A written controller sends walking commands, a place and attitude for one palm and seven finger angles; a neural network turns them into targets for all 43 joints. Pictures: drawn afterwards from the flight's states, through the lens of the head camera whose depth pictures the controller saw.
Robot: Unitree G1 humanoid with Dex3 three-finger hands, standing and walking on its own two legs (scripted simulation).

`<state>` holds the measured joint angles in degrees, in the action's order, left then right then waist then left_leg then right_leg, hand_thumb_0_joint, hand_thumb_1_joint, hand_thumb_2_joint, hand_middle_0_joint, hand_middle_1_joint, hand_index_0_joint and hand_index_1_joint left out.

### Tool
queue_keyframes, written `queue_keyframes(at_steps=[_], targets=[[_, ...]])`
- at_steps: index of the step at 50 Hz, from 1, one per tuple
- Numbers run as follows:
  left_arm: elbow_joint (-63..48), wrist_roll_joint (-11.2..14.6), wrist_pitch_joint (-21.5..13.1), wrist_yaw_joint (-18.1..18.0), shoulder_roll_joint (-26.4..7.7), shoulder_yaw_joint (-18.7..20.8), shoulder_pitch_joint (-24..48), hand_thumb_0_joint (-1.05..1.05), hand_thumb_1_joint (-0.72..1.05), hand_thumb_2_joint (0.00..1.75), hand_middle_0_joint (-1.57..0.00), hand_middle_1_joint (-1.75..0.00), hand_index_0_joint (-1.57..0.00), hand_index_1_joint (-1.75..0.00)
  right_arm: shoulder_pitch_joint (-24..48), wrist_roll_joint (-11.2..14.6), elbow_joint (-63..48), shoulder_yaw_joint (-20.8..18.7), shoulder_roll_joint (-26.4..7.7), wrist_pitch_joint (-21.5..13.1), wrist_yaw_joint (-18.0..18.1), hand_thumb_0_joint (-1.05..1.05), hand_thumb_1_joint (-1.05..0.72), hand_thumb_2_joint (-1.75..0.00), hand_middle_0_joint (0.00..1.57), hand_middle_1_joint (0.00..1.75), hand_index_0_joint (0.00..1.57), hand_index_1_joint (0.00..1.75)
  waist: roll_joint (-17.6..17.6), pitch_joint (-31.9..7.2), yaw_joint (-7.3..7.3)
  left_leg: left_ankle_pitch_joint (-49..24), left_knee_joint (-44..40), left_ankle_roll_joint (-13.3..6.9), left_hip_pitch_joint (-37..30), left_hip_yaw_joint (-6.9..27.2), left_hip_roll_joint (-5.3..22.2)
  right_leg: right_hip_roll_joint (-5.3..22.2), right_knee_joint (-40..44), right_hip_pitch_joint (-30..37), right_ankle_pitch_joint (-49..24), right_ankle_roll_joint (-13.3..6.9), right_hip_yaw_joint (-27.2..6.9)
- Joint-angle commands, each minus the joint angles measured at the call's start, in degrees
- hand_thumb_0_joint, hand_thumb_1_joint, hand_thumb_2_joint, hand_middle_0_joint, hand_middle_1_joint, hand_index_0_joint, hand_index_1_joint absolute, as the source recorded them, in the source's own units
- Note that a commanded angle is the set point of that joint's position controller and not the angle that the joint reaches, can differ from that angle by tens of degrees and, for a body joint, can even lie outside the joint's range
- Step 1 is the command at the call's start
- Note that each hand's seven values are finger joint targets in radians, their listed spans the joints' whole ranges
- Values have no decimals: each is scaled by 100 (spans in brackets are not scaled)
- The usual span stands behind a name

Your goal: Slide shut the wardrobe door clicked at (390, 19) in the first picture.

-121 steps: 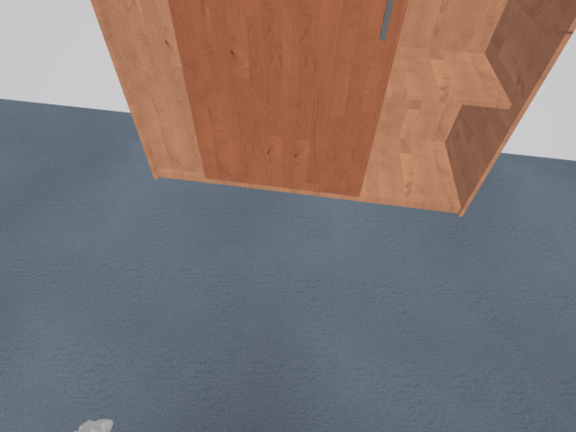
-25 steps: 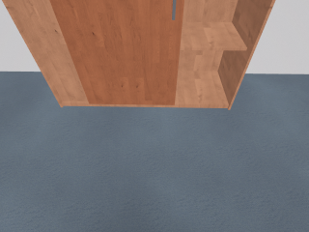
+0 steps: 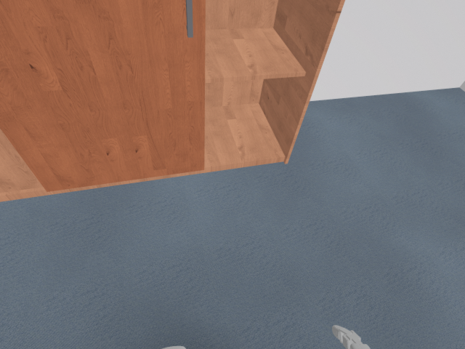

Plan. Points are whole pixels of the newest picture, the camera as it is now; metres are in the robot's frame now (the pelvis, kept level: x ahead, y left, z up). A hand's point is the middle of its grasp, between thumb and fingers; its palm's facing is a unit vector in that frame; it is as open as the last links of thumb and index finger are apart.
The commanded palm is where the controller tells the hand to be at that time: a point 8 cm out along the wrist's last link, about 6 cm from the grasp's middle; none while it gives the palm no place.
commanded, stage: walk to a spot facing it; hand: left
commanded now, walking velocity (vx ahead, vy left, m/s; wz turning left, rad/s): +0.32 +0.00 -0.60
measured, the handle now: (188, 5) +1.00 +0.26 +0.12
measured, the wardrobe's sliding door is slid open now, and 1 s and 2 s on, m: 0.49 0.49 0.49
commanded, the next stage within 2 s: turn to face it in 0.66 s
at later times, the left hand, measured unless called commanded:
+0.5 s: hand (220, 224) +0.42 +0.07 -0.16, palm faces -0.37 -0.91 -0.18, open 7.3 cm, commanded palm none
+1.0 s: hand (198, 197) +0.50 +0.14 -0.17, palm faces -0.35 -0.92 -0.17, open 7.4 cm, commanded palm none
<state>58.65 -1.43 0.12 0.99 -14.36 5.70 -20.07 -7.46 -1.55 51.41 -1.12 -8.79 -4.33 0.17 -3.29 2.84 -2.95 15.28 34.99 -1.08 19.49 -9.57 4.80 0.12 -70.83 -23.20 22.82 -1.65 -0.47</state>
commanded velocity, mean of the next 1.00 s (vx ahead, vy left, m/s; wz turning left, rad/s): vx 0.21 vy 0.00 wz -0.24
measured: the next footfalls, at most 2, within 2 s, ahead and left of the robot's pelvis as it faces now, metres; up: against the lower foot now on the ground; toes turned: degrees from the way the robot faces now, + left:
right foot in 0.40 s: +0.28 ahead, -0.16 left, +0.00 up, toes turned -22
left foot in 0.82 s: +0.49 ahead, +0.00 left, +0.00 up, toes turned -19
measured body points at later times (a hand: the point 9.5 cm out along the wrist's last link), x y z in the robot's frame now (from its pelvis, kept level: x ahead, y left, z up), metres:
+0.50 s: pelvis +0.21 -0.05 -0.01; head +0.26 -0.07 +0.44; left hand +0.43 +0.11 -0.14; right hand +0.06 -0.25 -0.15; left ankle +0.11 +0.11 -0.62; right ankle +0.24 -0.14 -0.73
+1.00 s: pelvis +0.40 -0.03 +0.01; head +0.43 +0.00 +0.46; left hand +0.52 +0.18 -0.16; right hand +0.40 -0.29 -0.11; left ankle +0.45 +0.01 -0.73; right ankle +0.29 -0.15 -0.65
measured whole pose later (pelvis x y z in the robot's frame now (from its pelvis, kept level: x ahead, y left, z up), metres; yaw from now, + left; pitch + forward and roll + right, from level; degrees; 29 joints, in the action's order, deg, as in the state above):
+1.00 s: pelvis +0.40 -0.03 +0.01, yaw -25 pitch +0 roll -3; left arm 59.5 -0.8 0.1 -0.7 -13.7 3.2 -16.1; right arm -10.6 -1.2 54.2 0.4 -8.9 -2.9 1.0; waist -2.9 0.7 -1.2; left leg 13.1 27.9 -4.4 15.2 -6.1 0.9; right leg 1.7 -58.7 -21.9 24.4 1.4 1.2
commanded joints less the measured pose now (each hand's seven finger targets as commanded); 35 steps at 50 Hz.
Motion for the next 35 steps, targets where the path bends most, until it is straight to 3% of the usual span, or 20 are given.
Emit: queue_keyframes(at_steps=[1,7,13,15,16,17,18,19,20,21,22,23,24,25,27,29,32,35], targets=[[-611,-67,3,184,67,-10,28,0,90,90,-20,-30,-20,-30,-798,34,114,-239,-782,-115,120,0,-90,-90,20,30,20,30,1078,-49,164,85,-2372,-389,-609,1038,1549,598,-256,-1194,-834,152,7],[-1004,-89,108,246,119,-69,1026,0,90,90,-20,-30,-20,-30,-1384,58,389,-278,-864,-163,113,0,-90,-90,20,30,20,30,719,194,322,-899,-2451,-572,-1453,315,1587,781,927,-1940,-1487,337,200],[-1301,-48,44,267,184,-169,2166,0,90,90,-20,-30,-20,-30,-1927,-13,625,-272,-1005,-81,87,0,-90,-90,20,30,20,30,886,363,669,-2061,-2104,-499,-1924,-366,1618,536,2672,-1409,-1377,145,639],[-1314,-45,6,255,129,-175,2236,0,90,90,-20,-30,-20,-30,-1964,-27,666,-296,-1056,-48,77,0,-90,-90,20,30,20,30,993,283,646,-2812,-1822,-431,-2162,-554,1654,368,3015,-1136,-1143,-3,791],[-1291,-42,-23,245,51,-169,2093,0,90,90,-20,-30,-20,-30,-1943,-22,647,-313,-1128,-36,80,0,-90,-90,20,30,20,30,989,166,551,-3622,-1419,-395,-2285,-676,1685,234,3200,-829,-925,-106,887],[-1190,-45,-61,231,-42,-143,1801,0,90,90,-20,-30,-20,-30,-1938,-14,627,-319,-1238,-20,76,0,-90,-90,20,30,20,30,1021,-71,422,-4474,-809,-326,-2271,-806,1646,30,3394,-240,-687,-217,1036],[-995,-54,-126,207,-198,-94,1125,0,90,90,-20,-30,-20,-30,-1874,12,572,-323,-1337,-3,65,0,-90,-90,20,30,20,30,944,-530,77,-4905,248,-164,-2033,-964,1485,-211,3776,851,-809,-326,1187],[-730,-60,-204,150,-636,17,183,0,90,90,-20,-30,-20,-30,-1789,70,463,-301,-1284,18,-8,0,-90,-90,20,30,20,30,448,-1126,-396,-3953,1638,92,-825,-1046,1394,27,4032,2727,-1401,-489,860],[-601,-28,-263,57,-1376,193,-478,0,90,90,-20,-30,-20,-30,-1913,156,245,-211,-877,25,-41,0,-90,-90,20,30,20,30,-661,-1944,-535,1071,3573,461,1304,-858,466,1899,4239,4539,-2033,-1197,-1945],[-521,134,-186,-5,-1774,260,-703,0,90,90,-20,-30,-20,-30,-1341,160,22,-202,-881,12,33,0,-90,-90,20,30,20,30,-749,-2025,-600,2047,4683,429,2083,-4,231,2580,4807,4412,-2953,-1610,-3151],[-652,134,-191,-23,-1632,230,-408,0,90,90,-20,-30,-20,-30,-1027,130,-57,-243,-958,-6,53,0,-90,-90,20,30,20,30,-627,-1693,-516,1487,4948,402,2201,631,366,2359,4972,3778,-2744,-1468,-2906],[-756,132,-191,-57,-1304,134,96,0,90,90,-20,-30,-20,-30,-897,105,-56,-276,-983,15,53,0,-90,-90,20,30,20,30,-81,-1100,-224,938,4761,418,2241,779,581,2130,5025,3122,-2600,-1344,-2370],[-840,131,-218,-99,-1001,52,488,0,90,90,-20,-30,-20,-30,-838,60,33,-266,-969,83,43,0,-90,-90,20,30,20,30,469,-699,11,613,4318,413,1870,825,746,1844,5151,2177,-2531,-1194,-1761],[-877,90,-270,-111,-867,-1,752,0,90,90,-20,-30,-20,-30,-1054,21,130,-245,-819,173,39,0,-90,-90,20,30,20,30,370,-521,280,469,3948,453,1517,760,747,1630,5297,1515,-2624,-1038,-1317],[-861,31,-333,-118,-738,-20,908,0,90,90,-20,-30,-20,-30,-1381,-8,239,-227,-716,277,35,0,-90,-90,20,30,20,30,42,-534,515,386,3360,526,1140,672,658,1368,5368,1002,-2810,-967,-877],[-777,13,-362,-104,-699,-31,855,0,90,90,-20,-30,-20,-30,-1304,-1,186,-233,-637,303,9,0,-90,-90,20,30,20,30,-121,-474,575,215,2859,546,1073,642,539,1187,5433,792,-2720,-974,-801],[-721,19,-364,-72,-664,5,611,0,90,90,-20,-30,-20,-30,-731,-3,-54,-239,-620,269,-38,0,-90,-90,20,30,20,30,-303,-402,391,-31,1981,548,1169,590,379,1014,5399,922,-2452,-973,-902],[-719,17,-333,-67,-784,32,485,0,90,90,-20,-30,-20,-30,-219,36,-284,-225,-609,195,-59,0,-90,-90,20,30,20,30,-282,-336,232,52,1055,508,801,513,135,1067,5235,977,-2498,-941,-1194]])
